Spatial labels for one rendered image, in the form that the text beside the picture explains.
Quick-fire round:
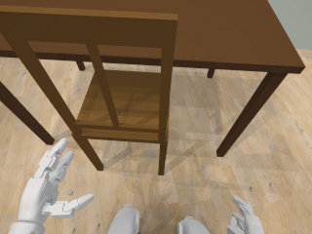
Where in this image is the left robot hand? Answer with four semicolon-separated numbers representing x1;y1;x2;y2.
18;137;95;224

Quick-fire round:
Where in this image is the left robot forearm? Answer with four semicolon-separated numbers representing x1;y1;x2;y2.
9;220;46;234

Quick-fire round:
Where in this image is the robot right thigh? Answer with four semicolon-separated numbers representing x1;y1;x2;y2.
177;218;210;234

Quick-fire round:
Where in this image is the right robot hand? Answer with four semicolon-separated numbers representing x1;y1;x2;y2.
227;195;265;234

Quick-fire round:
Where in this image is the table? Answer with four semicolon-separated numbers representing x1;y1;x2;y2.
0;0;306;157

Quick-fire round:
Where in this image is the robot thigh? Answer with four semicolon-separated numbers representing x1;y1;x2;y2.
177;218;210;234
106;208;140;234

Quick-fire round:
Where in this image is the chair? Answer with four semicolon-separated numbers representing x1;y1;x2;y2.
0;5;178;176

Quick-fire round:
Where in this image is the robot left thigh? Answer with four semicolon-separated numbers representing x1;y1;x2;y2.
106;208;140;234

